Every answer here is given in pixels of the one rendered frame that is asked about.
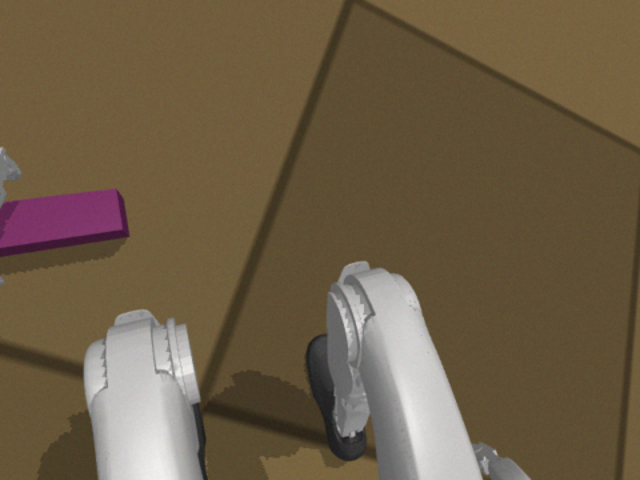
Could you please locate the carton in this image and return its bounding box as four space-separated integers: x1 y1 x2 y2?
0 189 130 257

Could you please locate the right robot foot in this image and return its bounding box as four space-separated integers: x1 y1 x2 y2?
306 334 367 461

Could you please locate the left robot foot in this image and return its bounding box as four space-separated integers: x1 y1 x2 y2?
192 403 208 480

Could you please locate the right robot hand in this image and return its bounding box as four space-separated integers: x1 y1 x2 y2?
471 442 531 480

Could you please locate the left robot hand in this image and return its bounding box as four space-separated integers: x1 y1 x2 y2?
0 147 22 286

